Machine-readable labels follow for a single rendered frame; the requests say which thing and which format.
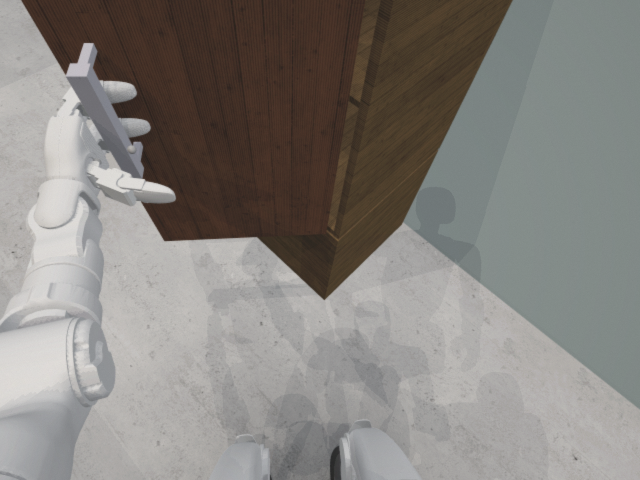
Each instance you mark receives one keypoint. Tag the left robot thigh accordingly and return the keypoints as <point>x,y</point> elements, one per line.
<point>243,461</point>

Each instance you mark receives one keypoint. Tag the robot left hand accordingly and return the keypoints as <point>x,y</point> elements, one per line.
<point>70,147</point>

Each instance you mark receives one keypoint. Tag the robot left shin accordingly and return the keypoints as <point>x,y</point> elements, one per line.
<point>244,438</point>

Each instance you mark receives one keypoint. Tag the left robot forearm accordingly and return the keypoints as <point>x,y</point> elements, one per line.
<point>64,275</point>

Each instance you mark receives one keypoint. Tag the left robot upper arm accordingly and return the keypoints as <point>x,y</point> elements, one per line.
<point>51,375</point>

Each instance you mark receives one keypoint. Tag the cupboard door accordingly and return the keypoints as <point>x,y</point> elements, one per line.
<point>246,99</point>

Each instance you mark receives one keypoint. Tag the handle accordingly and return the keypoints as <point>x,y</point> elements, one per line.
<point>90,92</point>

